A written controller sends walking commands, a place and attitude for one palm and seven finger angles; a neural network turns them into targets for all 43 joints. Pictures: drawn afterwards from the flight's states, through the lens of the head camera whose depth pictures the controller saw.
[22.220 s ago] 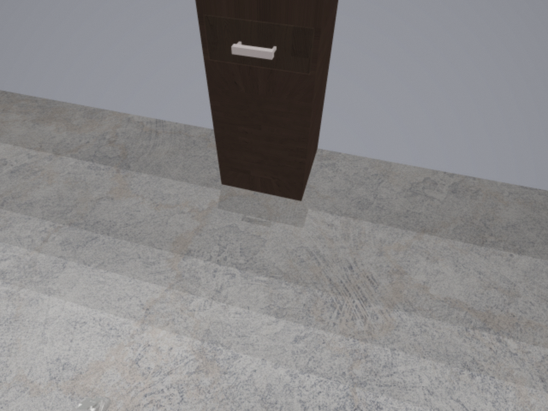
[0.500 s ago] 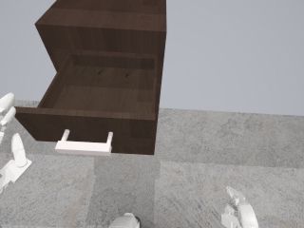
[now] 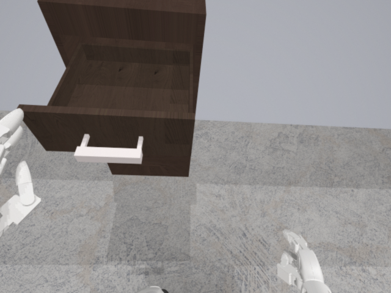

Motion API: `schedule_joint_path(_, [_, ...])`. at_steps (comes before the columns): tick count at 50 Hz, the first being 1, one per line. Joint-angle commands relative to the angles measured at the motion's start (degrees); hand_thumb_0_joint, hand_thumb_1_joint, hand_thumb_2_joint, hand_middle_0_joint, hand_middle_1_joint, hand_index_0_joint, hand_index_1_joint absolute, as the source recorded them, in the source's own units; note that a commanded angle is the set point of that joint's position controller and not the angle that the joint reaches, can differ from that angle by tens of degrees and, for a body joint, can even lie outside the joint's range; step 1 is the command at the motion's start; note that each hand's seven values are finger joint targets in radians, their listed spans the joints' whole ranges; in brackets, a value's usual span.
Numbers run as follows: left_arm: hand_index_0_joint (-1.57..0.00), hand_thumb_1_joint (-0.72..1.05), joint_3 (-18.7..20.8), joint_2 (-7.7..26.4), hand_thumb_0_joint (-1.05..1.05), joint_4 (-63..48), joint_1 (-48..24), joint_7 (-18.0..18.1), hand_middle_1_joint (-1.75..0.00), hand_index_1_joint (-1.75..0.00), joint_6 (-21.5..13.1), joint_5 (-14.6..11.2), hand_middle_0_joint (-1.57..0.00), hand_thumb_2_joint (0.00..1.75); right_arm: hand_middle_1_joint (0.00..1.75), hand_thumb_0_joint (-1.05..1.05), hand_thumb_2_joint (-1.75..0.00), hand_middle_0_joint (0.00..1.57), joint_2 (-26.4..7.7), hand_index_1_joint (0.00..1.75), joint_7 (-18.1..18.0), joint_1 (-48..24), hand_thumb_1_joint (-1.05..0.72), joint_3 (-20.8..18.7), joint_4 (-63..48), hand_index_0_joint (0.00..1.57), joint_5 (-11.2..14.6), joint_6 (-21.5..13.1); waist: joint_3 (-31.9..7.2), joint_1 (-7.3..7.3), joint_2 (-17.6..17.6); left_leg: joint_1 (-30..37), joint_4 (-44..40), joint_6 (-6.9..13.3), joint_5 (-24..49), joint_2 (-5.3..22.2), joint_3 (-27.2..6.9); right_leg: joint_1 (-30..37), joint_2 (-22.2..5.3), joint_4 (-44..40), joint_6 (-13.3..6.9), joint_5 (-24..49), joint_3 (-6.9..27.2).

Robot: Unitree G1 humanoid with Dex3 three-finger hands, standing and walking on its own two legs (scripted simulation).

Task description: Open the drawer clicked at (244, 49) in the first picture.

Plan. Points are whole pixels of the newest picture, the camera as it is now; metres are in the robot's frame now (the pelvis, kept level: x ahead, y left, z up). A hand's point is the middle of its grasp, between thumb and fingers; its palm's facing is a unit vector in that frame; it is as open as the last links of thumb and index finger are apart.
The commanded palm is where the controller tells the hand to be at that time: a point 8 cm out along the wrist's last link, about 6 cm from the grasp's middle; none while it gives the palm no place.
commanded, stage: stop stepping back and stand still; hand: left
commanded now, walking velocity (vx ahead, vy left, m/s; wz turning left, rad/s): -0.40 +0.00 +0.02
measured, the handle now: (111, 147) +0.42 +0.23 -0.01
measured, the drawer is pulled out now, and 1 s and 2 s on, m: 0.30 0.30 0.30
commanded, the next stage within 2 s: let the arm hang, fingers relaxed in 0.72 s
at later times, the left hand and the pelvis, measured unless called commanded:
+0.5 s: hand out of the picture +0.09 +0.22 +0.16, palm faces +0.41 -0.82 -0.40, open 7.4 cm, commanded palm +0.03 +0.27 +0.19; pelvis -0.09 -0.02 +0.01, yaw +2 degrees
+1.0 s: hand out of the picture +0.04 +0.23 -0.08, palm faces +0.10 -0.93 -0.36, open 7.4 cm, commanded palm none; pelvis -0.11 +0.00 +0.00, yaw +2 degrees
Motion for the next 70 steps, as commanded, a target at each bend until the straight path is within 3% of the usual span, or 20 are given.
schedule_joint_path(1, [-0.20, 0.90, 7.5, 7.9, 0.00, -18.5, 6.0, 0.3, -0.30, -0.30, -4.9, -1.3, -0.20, 0.90, 0.30, 0.00, -0.90, 0.20, -8.4, 0.30, 1.0, 0.4, -0.90, -3.2, -8.7, 0.20, -1.5, -5.8, -19.2, 0.45, 17.3, 16.0, -9.3, 6.2, 41.5, 20.4, -16.9, -3.3, 2.7, 17.3, 0.8, -9.3, 2.8])
schedule_joint_path(4, [-0.20, 0.90, 8.6, 8.0, 0.00, -20.4, 9.7, 1.4, -0.30, -0.30, -3.2, -1.2, -0.20, 0.90, 0.30, 0.00, -0.90, 0.20, -9.0, 0.30, 1.6, -0.1, -0.90, -3.9, -9.8, 0.20, -0.1, -5.5, -18.3, 0.30, 15.7, 13.5, -9.8, 4.9, 19.0, 15.7, -11.0, -1.1, 2.2, 12.1, 1.1, -4.4, -0.8])
schedule_joint_path(8, [-0.20, 0.90, 8.9, 7.5, 0.00, -15.2, 11.3, 2.1, -0.30, -0.30, -1.0, -1.7, -0.20, 0.90, 0.30, 0.00, -0.90, 0.20, -8.9, 0.30, 0.4, -1.5, -0.90, -2.3, -11.7, 0.20, 0.3, -4.4, -9.1, -0.79, 18.7, -6.5, -18.8, 0.4, -26.2, 9.8, -9.1, 15.8, 3.1, -7.4, -0.6, -2.3, -7.4])
schedule_joint_path(10, [-0.20, 0.90, 8.7, 8.2, 0.00, -11.7, 10.2, 1.7, -0.30, -0.30, -0.7, -1.2, -0.20, 0.90, 0.30, 0.00, -0.90, 0.20, -8.1, 0.30, -0.2, -1.2, -0.90, -2.6, -11.5, 0.20, 0.4, -3.0, -6.6, -1.46, 7.5, -4.4, -5.3, -2.9, -21.1, 3.3, -3.4, 11.8, -3.6, -21.9, -3.7, -4.2, -0.3])
schedule_joint_path(12, [-0.20, 0.90, 8.7, 8.9, 0.00, -10.2, 4.1, 2.2, -0.30, -0.30, -0.6, -1.8, -0.20, 0.90, 0.30, 0.00, -0.90, 0.20, -8.4, 0.30, -0.5, -0.5, -0.90, -3.0, -9.6, 0.20, 0.6, -2.3, -6.6, -1.14, -8.2, -0.5, 21.3, -4.1, -11.3, 0.5, -5.0, -4.0, -20.3, -31.3, -10.5, -14.9, 21.2])
schedule_joint_path(14, [-0.20, 0.90, 5.4, 5.8, 0.00, -6.9, 1.7, 2.0, -0.30, -0.30, 0.1, -1.0, -0.20, 0.90, 0.30, 0.00, -0.90, 0.20, -9.5, 0.30, -0.7, 0.1, -0.90, -3.7, -7.7, 0.20, 0.5, -1.9, -5.3, -2.20, -6.1, -4.2, 28.6, -3.7, -9.8, 1.2, -5.7, -4.4, -18.1, -29.0, -9.2, -13.1, 17.0])
schedule_joint_path(16, [-0.20, 0.90, 3.7, 4.7, 0.00, -2.6, 1.3, 2.0, -0.30, -0.30, -0.8, 0.3, -0.20, 0.90, 0.30, 0.00, -0.90, 0.20, -8.6, 0.30, -1.2, -1.0, -0.90, -2.6, -7.3, 0.20, 0.0, -2.7, -2.6, -1.95, -2.9, -4.0, 20.4, -2.5, -10.2, 2.7, -3.8, -1.8, -15.5, -27.1, -7.2, -6.2, 9.6])
schedule_joint_path(21, [-0.20, 0.90, 2.8, 5.3, 0.00, -5.9, -0.2, 3.0, -0.30, -0.30, -2.5, 1.7, -0.20, 0.90, 0.30, 0.00, -0.90, 0.20, -8.6, 0.30, -2.0, 0.4, -0.90, -2.4, -7.1, 0.20, -0.5, -5.3, -3.2, -0.44, -0.9, 5.7, -4.8, 0.1, -10.4, 1.9, 0.9, 4.6, -13.5, -23.5, -6.4, -4.9, 8.6])
schedule_joint_path(24, [-0.20, 0.90, 4.6, 7.0, 0.00, -10.9, 0.9, 3.3, -0.30, -0.30, -3.6, 1.1, -0.20, 0.90, 0.30, 0.00, -0.90, 0.20, -10.5, 0.30, -1.7, 1.2, -0.90, -3.4, -9.0, 0.20, -0.3, -6.0, -7.4, -0.07, 10.0, 14.3, -9.0, 2.9, 0.1, 8.9, -7.6, 5.3, -5.4, -11.1, -1.7, 9.2, 2.5])
schedule_joint_path(26, [-0.20, 0.90, 5.8, 7.1, 0.00, -11.0, 3.6, 3.1, -0.30, -0.30, -3.7, 1.0, -0.20, 0.90, 0.30, 0.00, -0.90, 0.20, -9.1, 0.30, -1.1, 1.6, -0.90, -2.5, -8.3, 0.20, 0.1, -5.9, -7.9, -0.27, 14.2, 8.6, -11.0, 3.2, -3.1, 10.6, -10.3, 7.1, -2.9, -9.0, -0.3, 6.4, -1.7])
schedule_joint_path(28, [-0.20, 0.90, 5.8, 6.3, 0.00, -9.6, 3.7, 3.1, -0.30, -0.30, -3.6, 1.0, -0.20, 0.90, 0.30, 0.00, -0.90, 0.20, -9.0, 0.30, -0.9, 1.1, -0.90, -2.2, -8.3, 0.20, 0.3, -6.0, -4.6, -0.43, 12.3, 1.6, -11.3, 2.3, -6.9, 9.8, -9.1, 10.2, -2.1, -9.7, -0.2, 8.1, -2.6])
schedule_joint_path(33, [-0.20, 0.90, 4.6, 4.6, 0.00, -4.9, 4.4, 2.8, -0.30, -0.30, -3.5, 0.3, -0.20, 0.90, 0.30, 0.00, -0.90, 0.20, -8.7, 0.30, -0.2, 2.0, -0.90, -2.7, -7.8, 0.20, 0.6, -5.5, -6.2, -1.30, 0.6, 4.6, -1.3, -1.0, -3.1, 3.5, -2.1, 10.0, -8.8, -17.9, -3.0, 13.8, 6.2])
schedule_joint_path(40, [-0.20, 0.90, 4.3, 5.2, 0.00, -7.5, 2.5, 2.5, -0.30, -0.30, -3.0, 0.5, -0.20, 0.90, 0.30, 0.00, -0.90, 0.20, -8.6, 0.30, -0.3, 0.2, -0.90, -2.1, -8.9, 0.20, 0.6, -4.2, -6.9, -0.51, 6.7, 8.8, -7.9, -0.7, 7.2, 6.7, -4.7, 11.3, -3.9, -14.0, -0.2, 20.4, -0.7])
schedule_joint_path(41, [-0.20, 0.90, -16.7, -3.4, 0.00, 40.7, -4.9, -5.7, -0.30, -0.30, 5.5, 5.9, -0.20, 0.90, 0.30, 0.00, -0.90, 0.20, -17.0, 0.30, 4.8, -1.5, -0.90, -4.8, 5.5, 0.20, 0.0, -6.2, -2.5, -2.66, 8.4, 4.5, -0.3, -1.0, 13.6, 7.6, -4.7, 2.7, -6.8, -3.9, -0.9, 24.7, -4.3])
schedule_joint_path(45, [-0.20, 0.90, -16.8, -6.5, 0.00, 51.2, -9.4, -7.9, -0.30, -0.30, 10.4, 4.9, -0.20, 0.90, 0.30, 0.00, -0.90, 0.20, -11.7, 0.30, 3.6, 2.9, -0.90, -2.7, 4.2, 0.20, -1.3, 0.0, -7.2, -0.15, 0.4, 1.2, -1.8, 2.1, 8.2, 9.0, -8.4, 5.8, -4.6, -4.5, -1.1, 15.8, -2.4])
schedule_joint_path(48, [-0.20, 0.90, -16.7, -3.8, 0.00, 62.8, -13.7, -8.0, -0.30, -0.30, 10.7, 4.9, -0.20, 0.90, 0.30, 0.00, -0.90, 0.20, -10.5, 0.30, 2.8, 3.6, -0.90, -2.5, 6.0, 0.20, -1.3, 1.8, -8.8, -0.29, -11.7, 6.2, 4.2, -0.6, 4.2, 3.4, -3.8, 6.9, -10.9, -10.5, -4.7, 28.1, 3.1])
schedule_joint_path(50, [-0.20, 0.90, -17.7, -3.9, 0.00, 70.2, -17.1, -7.4, -0.30, -0.30, 11.4, 4.4, -0.20, 0.90, 0.30, 0.00, -0.90, 0.20, -8.7, 0.30, 2.5, 4.9, -0.90, -2.0, 8.7, 0.20, -1.6, 3.2, -7.3, -1.15, -3.9, 9.4, 1.9, -1.3, 4.0, 3.2, -3.4, 5.3, -11.1, -11.3, -5.3, 25.0, 2.8])
schedule_joint_path(53, [-0.20, 0.90, -18.6, -5.2, 0.00, 79.8, -18.2, -7.2, -0.30, -0.30, 11.7, 4.0, -0.20, 0.90, 0.30, 0.00, -0.90, 0.20, -8.4, 0.30, 2.2, 4.2, -0.90, -1.1, 12.8, 0.20, -1.6, 3.5, -4.3, -0.19, 9.3, 7.2, -5.7, -0.3, 3.8, 6.5, -6.6, 7.1, -6.2, -12.0, -2.1, 13.2, 0.2])
schedule_joint_path(57, [-0.20, 0.90, -18.6, -7.7, 0.00, 89.3, -15.5, -7.0, -0.30, -0.30, 11.4, 3.8, -0.20, 0.90, 0.30, 0.00, -0.90, 0.20, -6.5, 0.30, 1.5, 6.3, -0.90, -1.1, 17.5, 0.20, -1.6, 3.6, -3.3, 0.60, 13.5, 5.8, -9.4, -0.4, -4.6, 6.5, -6.5, 10.7, -5.8, -16.3, -2.4, 10.9, 0.3])
schedule_joint_path(70, [-0.20, 0.90, -20.0, -10.0, 0.00, 101.5, -12.7, -6.4, -0.30, -0.30, 11.0, 3.5, -0.20, 0.90, 0.30, 0.00, -0.90, 0.20, -2.8, 0.30, 0.9, 16.6, -0.90, -1.0, 27.0, 0.20, -1.1, 4.0, 1.6, -0.15, 4.5, 7.5, -12.3, -0.4, -7.7, 6.6, -5.4, 7.8, -6.1, -20.2, -2.4, 6.4, -1.0])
